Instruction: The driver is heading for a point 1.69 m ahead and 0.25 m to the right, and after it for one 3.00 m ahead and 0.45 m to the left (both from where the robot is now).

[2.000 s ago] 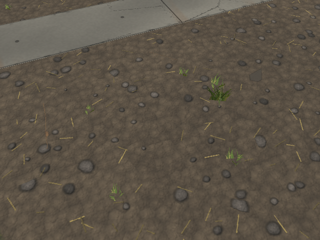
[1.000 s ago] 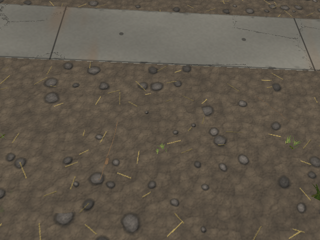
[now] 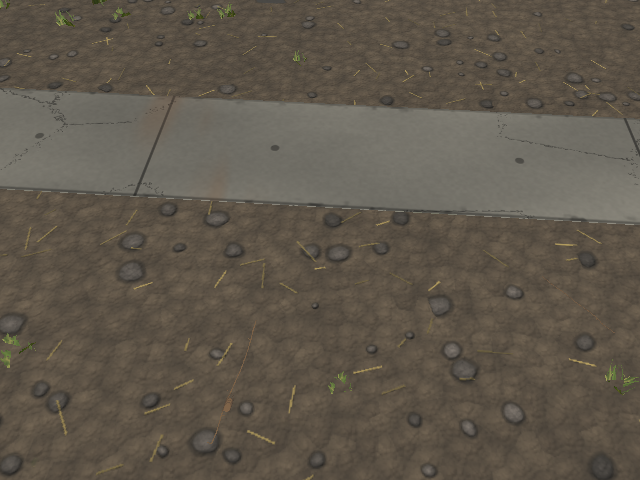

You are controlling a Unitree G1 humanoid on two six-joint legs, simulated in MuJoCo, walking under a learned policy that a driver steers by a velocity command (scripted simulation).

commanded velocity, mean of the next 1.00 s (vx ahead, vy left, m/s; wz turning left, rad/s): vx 0.37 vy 0.00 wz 0.00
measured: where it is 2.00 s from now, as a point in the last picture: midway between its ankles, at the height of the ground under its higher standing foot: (350, 292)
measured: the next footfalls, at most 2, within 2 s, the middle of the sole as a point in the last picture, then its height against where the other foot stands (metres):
left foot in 0.70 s outside the picture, level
right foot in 1.22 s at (400, 393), level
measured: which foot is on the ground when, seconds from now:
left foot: down 0.00-0.28, up 0.30-0.68, down 0.70-1.00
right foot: down 0.00-0.72, up 0.74-1.00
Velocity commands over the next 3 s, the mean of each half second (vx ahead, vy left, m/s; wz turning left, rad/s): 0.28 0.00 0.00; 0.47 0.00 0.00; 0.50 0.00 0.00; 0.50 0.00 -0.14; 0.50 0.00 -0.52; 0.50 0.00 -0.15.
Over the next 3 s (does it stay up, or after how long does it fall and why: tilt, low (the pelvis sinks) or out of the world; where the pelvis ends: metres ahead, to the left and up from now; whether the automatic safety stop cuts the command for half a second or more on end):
stays up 1.56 -0.18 0.00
